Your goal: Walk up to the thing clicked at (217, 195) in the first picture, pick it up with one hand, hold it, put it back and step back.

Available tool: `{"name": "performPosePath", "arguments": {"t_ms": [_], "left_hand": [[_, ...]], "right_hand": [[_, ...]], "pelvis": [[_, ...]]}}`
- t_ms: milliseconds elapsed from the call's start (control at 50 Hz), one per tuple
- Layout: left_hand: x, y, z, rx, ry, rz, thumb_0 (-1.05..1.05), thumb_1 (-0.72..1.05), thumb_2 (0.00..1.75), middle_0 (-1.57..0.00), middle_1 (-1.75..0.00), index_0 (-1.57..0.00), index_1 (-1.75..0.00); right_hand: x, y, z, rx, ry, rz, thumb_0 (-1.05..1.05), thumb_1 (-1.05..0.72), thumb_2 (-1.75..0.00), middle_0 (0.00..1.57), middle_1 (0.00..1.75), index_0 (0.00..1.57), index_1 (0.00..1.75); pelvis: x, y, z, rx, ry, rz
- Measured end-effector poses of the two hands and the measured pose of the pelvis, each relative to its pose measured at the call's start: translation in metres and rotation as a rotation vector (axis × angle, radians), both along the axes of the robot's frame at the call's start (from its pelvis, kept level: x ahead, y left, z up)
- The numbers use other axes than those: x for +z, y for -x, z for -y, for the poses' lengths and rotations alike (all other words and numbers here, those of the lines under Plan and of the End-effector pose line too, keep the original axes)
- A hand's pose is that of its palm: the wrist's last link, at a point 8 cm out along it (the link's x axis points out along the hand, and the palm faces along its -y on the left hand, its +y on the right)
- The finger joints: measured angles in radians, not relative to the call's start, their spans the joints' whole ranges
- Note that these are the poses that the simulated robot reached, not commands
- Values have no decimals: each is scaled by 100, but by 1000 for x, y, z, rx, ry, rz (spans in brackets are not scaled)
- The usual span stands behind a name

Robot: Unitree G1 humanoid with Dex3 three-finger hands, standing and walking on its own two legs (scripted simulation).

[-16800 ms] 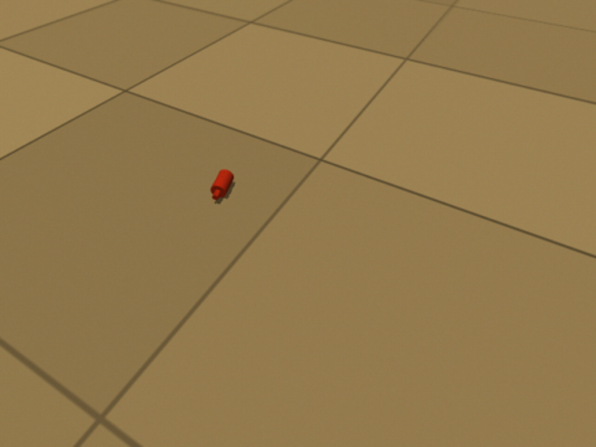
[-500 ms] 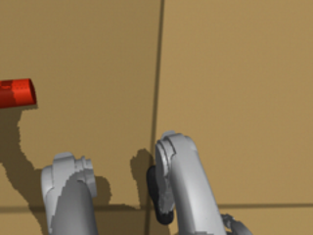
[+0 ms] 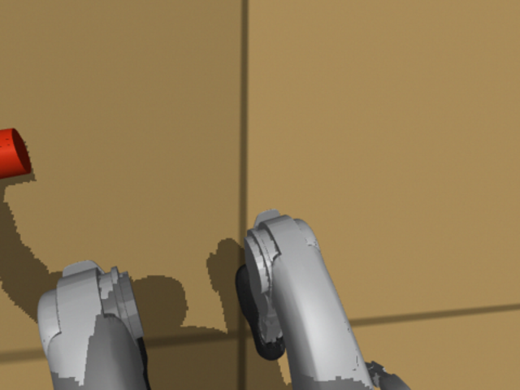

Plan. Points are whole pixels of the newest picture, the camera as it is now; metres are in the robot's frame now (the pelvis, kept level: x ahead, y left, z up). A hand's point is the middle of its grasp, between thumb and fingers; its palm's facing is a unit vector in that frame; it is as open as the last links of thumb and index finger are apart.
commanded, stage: close in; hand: left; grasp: from above
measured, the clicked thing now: out of the picture +0.50 +0.34 -0.29
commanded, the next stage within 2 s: rest palm in 0.26 s
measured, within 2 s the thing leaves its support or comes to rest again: neither
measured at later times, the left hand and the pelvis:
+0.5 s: hand out of the picture +0.49 +0.32 -0.19, palm faces -0.46 -0.08 -0.89, open 13.7 cm; pelvis +0.00 +0.00 +0.00, yaw -1 degrees
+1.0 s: hand out of the picture +0.50 +0.32 -0.24, palm faces -0.45 -0.09 -0.89, open 14.2 cm; pelvis +0.00 +0.01 -0.02, yaw -4 degrees
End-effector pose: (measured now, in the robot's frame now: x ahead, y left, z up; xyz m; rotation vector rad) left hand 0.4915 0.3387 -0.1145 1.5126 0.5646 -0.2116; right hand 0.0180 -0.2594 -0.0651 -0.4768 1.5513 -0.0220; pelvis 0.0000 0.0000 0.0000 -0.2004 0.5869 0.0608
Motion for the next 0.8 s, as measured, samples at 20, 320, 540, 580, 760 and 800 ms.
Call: {"name": "performPosePath", "arguments": {"t_ms": [20, 320, 540, 580, 760, 800], "left_hand": [[2, 0, -4, -3, 2, 3, 0, -53, 100, -14, -98, -12, -99], [2, -11, 12, -99, 53, 18, 0, -48, 102, -15, -102, -14, -102], [-19, -5, 17, -88, 54, 24, 0, -48, 100, -14, -98, -13, -99], [-24, -4, 17, -86, 49, 22, 0, -49, 100, -14, -97, -12, -98], [-48, -6, 19, -70, 41, 26, 0, -52, 102, -12, -97, -10, -98], [-53, -8, 19, -67, 38, 24, 0, -53, 102, -12, -97, -10, -98]], "right_hand": [[0, -3, 1, 9, 4, -2, 1, -91, -89, 21, 30, 20, 30], [20, -38, 9, 84, 76, 57, 0, -91, -90, 20, 30, 20, 30], [14, -13, -1, 86, 52, 43, 0, -90, -90, 20, 30, 20, 30], [12, -7, -3, 83, 49, 34, 0, -90, -90, 20, 30, 20, 30], [10, 10, -11, 84, 35, -6, 0, -90, -90, 21, 30, 20, 30], [11, 11, -11, 88, 35, -8, 0, -90, -90, 21, 30, 20, 30]], "pelvis": [[0, 0, 0, 1, 2, 0], [6, -1, -5, 8, 27, 4], [-3, 5, -4, -6, 25, 30], [-6, 5, -4, -10, 25, 35], [-13, 3, -4, -23, 34, 49], [-14, 3, -5, -27, 38, 52]]}}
